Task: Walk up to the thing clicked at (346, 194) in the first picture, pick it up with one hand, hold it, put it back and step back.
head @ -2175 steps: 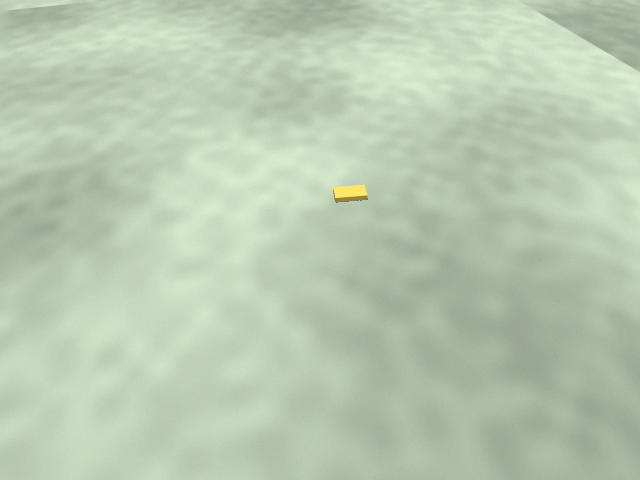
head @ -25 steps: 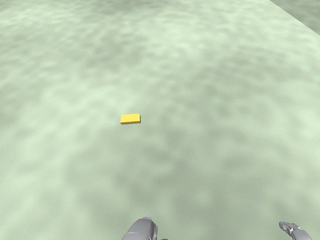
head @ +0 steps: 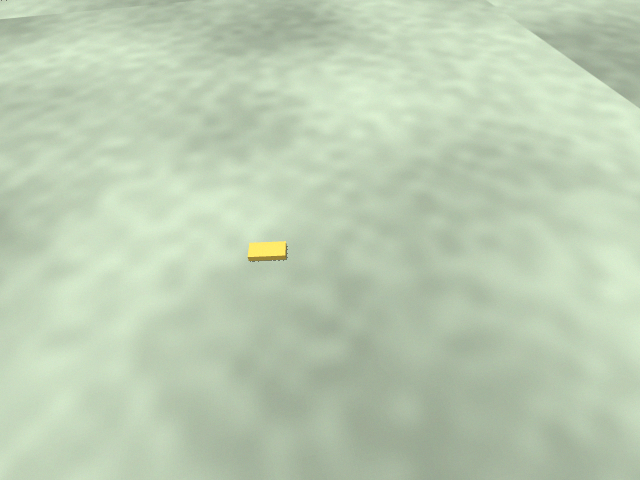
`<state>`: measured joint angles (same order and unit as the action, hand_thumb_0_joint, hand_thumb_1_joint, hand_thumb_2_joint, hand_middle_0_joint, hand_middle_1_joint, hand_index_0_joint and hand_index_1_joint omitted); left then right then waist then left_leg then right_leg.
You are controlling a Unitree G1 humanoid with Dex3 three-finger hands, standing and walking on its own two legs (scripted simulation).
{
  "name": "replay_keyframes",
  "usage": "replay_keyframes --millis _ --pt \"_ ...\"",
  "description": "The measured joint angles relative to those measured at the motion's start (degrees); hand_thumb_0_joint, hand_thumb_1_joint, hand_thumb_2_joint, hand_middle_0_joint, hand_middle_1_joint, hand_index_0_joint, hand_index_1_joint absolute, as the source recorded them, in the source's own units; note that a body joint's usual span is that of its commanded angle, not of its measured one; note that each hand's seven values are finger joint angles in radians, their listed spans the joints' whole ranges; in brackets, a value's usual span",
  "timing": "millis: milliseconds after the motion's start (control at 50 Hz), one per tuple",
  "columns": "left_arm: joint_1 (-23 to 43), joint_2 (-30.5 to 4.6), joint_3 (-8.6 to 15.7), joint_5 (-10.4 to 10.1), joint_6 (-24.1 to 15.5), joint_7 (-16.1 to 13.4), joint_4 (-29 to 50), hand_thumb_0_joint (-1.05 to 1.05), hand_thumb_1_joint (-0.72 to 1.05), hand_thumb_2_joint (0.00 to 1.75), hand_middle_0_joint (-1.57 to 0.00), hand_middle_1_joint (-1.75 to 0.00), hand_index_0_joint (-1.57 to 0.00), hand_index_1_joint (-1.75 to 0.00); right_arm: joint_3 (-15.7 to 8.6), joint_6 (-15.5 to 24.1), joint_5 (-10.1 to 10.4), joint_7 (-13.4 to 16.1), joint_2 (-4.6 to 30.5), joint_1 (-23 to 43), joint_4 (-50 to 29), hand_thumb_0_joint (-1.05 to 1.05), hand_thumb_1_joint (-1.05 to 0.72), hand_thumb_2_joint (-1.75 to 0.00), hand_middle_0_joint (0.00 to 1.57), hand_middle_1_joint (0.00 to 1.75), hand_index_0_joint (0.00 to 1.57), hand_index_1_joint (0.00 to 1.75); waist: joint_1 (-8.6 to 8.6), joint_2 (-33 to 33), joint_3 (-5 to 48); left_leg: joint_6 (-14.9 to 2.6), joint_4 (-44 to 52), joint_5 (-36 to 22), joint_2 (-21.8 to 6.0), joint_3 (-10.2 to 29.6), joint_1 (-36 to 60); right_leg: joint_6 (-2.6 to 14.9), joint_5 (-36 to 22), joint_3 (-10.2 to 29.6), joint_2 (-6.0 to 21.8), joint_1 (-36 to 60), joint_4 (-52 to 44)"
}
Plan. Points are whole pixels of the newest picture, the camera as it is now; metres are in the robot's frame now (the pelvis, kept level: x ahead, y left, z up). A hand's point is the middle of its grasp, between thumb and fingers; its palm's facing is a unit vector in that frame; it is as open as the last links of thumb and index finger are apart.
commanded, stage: step back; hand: left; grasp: from above
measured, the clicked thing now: (267, 251) +1.07 +0.26 -0.75
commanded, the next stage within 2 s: stand in 0.56 s
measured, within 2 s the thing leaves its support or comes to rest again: neither
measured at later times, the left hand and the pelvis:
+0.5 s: hand out of the picture +0.13 +0.28 -0.14, palm faces +0.02 -0.93 -0.35, open 7.4 cm; pelvis +0.05 +0.02 +0.01, yaw +1 degrees
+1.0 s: hand out of the picture +0.12 +0.27 -0.14, palm faces -0.02 -0.94 -0.33, open 7.4 cm; pelvis +0.04 +0.02 +0.02, yaw +0 degrees
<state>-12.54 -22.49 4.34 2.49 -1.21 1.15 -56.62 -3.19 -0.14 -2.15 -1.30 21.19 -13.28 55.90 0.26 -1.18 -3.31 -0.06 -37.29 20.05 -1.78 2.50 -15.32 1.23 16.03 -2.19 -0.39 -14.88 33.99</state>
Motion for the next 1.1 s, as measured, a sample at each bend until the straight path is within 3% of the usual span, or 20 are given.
replay_keyframes --millis 60,120,200,260,400,620,1100 --pt "0.2 1.2 -0.3 0.4 -0.8 -0.3 0.5 0.00 0.90 0.90 -0.21 -0.30 -0.20 -0.30 0.1 -0.7 0.3 0.7 0.2 0.0 1.0 0.00 -0.91 -0.90 0.20 0.30 0.21 0.30 -1.18 -0.4 0.6 -0.31 -9.1 6.9 2.1 2.4 -3.5 0.58 1.1 -0.5 -0.1 0.3 0.5" --pt "0.4 2.4 -0.8 0.1 -1.4 -0.5 0.8 0.00 0.90 0.90 -0.21 -0.30 -0.20 -0.30 0.1 -0.1 0.6 0.8 0.8 0.3 1.6 0.00 -0.91 -0.90 0.20 0.30 0.20 0.30 -1.81 -0.8 0.1 -0.19 -11.7 6.0 2.4 2.2 -5.9 0.33 1.0 -0.9 0.4 1.9 -1.3" --pt "1.0 2.4 -1.5 -0.3 -1.3 -0.4 0.7 0.00 0.90 0.90 -0.21 -0.30 -0.20 -0.30 0.1 0.7 0.5 0.5 1.0 0.9 2.1 0.00 -0.91 -0.90 0.20 0.30 0.20 0.30 -1.96 -0.1 -0.7 0.07 -3.1 3.0 0.9 -0.5 -4.7 -0.47 2.0 -1.2 1.6 2.6 -1.1" --pt "1.8 1.8 -2.0 -0.9 -0.5 -0.6 0.4 0.00 0.90 0.90 -0.21 -0.30 -0.20 -0.30 -0.1 1.2 0.2 0.8 0.5 2.2 2.8 0.00 -0.91 -0.90 0.20 0.30 0.20 0.30 -1.78 1.4 -1.7 0.39 4.4 -7.6 1.4 -2.3 -1.7 -1.43 4.5 -0.8 3.1 2.0 2.4" --pt "4.0 1.3 -2.8 -1.7 0.2 -1.1 -2.3 0.01 0.90 0.90 -0.21 -0.30 -0.20 -0.30 1.7 0.8 0.7 0.8 -1.8 6.4 4.2 0.00 -0.91 -0.90 0.20 0.30 0.20 0.30 -1.56 1.6 -1.0 0.61 4.1 -5.2 0.0 -2.7 -1.1 -1.87 3.1 0.5 1.3 4.4 -2.3" --pt "7.7 1.7 -3.3 -2.1 -0.2 -1.5 -5.0 0.00 0.90 0.90 -0.21 -0.30 -0.20 -0.30 2.6 1.0 1.5 0.8 -2.7 12.1 6.1 0.00 -0.91 -0.90 0.20 0.30 0.21 0.30 -1.39 1.2 -0.7 0.28 9.6 -7.1 0.4 -3.7 2.9 -2.42 0.6 1.2 1.7 8.3 -8.4" --pt "6.5 2.6 -4.1 -1.6 0.2 -0.7 -8.9 0.00 0.90 0.90 -0.21 -0.30 -0.20 -0.30 2.6 0.6 1.5 0.3 -1.5 8.3 10.5 0.00 -0.91 -0.90 0.20 0.30 0.20 0.30 -0.06 1.2 -0.2 0.17 18.5 -13.0 0.8 -4.2 6.5 -2.68 -4.6 1.5 2.0 11.0 -15.8"
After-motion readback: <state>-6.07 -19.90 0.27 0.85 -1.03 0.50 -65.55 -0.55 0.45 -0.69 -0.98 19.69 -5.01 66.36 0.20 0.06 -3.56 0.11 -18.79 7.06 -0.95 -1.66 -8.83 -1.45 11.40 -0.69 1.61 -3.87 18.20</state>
